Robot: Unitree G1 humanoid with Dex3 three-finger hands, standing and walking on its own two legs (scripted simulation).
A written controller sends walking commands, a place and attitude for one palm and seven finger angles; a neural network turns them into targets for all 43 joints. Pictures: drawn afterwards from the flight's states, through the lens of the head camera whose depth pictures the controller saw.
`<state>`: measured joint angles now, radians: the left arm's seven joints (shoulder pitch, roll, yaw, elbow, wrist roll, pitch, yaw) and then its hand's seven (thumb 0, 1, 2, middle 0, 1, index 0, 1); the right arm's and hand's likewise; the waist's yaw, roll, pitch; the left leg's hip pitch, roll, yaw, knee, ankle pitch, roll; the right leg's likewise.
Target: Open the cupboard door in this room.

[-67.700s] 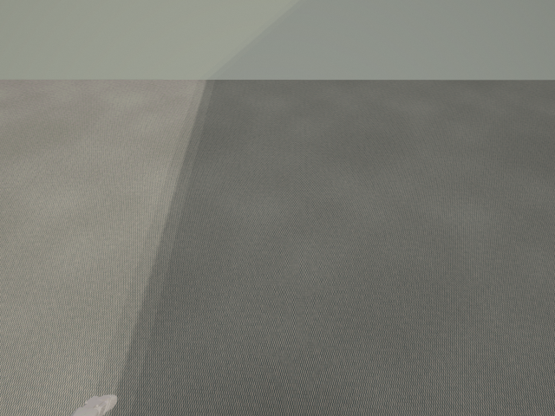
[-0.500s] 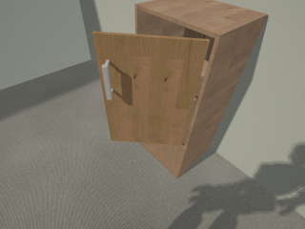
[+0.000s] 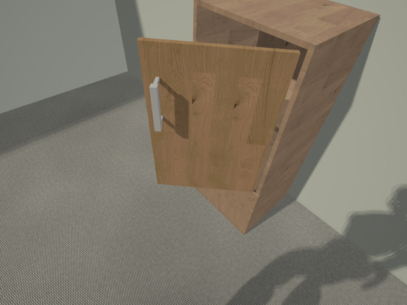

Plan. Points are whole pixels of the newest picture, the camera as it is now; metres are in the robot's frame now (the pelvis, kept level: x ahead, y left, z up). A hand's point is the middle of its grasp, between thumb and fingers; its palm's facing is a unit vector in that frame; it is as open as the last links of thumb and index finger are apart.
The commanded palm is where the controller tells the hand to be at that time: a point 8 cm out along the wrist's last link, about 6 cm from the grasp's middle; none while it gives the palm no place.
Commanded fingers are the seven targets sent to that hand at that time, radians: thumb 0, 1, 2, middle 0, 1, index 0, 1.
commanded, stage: come to a stop and stand still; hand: left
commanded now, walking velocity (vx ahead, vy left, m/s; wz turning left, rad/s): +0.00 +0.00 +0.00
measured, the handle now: (157, 105) +0.61 +0.18 +0.05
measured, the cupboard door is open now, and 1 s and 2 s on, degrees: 44 44 44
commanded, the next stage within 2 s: look again from close up in 0.46 s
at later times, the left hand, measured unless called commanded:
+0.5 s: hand out of the picture +0.03 +0.16 -0.18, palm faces -0.01 -0.99 -0.15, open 7.4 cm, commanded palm none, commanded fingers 0.00 0.90 0.90 -0.20 -0.30 -0.20 -0.30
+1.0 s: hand out of the picture +0.01 +0.16 -0.18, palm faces -0.01 -0.99 -0.15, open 7.4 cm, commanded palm none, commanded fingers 0.00 0.90 0.90 -0.20 -0.30 -0.20 -0.30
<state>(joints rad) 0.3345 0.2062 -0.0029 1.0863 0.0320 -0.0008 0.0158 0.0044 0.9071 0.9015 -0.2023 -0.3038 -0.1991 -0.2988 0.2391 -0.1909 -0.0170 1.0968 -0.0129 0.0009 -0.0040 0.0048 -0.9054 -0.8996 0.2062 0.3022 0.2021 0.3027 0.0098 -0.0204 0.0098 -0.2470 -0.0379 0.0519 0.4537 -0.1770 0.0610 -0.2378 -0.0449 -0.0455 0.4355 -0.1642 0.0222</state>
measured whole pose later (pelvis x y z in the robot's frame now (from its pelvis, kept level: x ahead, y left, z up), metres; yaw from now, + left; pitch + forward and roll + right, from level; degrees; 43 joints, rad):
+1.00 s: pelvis +0.03 +0.00 +0.00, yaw -2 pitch -2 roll +0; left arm 0.35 0.13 -0.01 1.11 0.02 -0.01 0.04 0.00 0.91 0.90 -0.20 -0.30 -0.20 -0.30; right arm 0.30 -0.13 -0.01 1.16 0.00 -0.01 -0.02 0.00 -0.91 -0.90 0.20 0.30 0.20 0.30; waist 0.00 -0.02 0.02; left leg -0.16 -0.04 0.08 0.39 -0.20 0.07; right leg -0.17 -0.05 -0.01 0.40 -0.19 0.04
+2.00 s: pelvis +0.04 -0.06 -0.06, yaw +1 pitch +11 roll +0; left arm 0.29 0.33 0.34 0.12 -0.39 -0.24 -0.45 0.01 0.10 0.56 -0.26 -0.82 -0.26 -0.82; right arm 0.27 -0.22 0.02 0.57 0.05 -0.21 -0.07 0.01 -0.90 -0.90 0.21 0.30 0.21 0.30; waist -0.02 0.04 -0.10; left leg -0.72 0.03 -0.01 0.99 -0.47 -0.02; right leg -0.70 0.03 -0.08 0.98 -0.47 -0.05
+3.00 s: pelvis +0.04 -0.02 -0.03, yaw +1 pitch +6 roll -2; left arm -0.05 0.43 0.43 0.36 -0.34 -0.16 -0.52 -0.01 -0.50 0.30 -0.30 -1.20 -0.30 -1.20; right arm 0.31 -0.29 0.04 0.56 0.05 -0.21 -0.09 0.01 -0.90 -0.90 0.21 0.30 0.20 0.30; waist -0.01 0.02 -0.07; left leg -0.50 0.00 0.01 0.78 -0.38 0.04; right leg -0.47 0.00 -0.05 0.73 -0.36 0.00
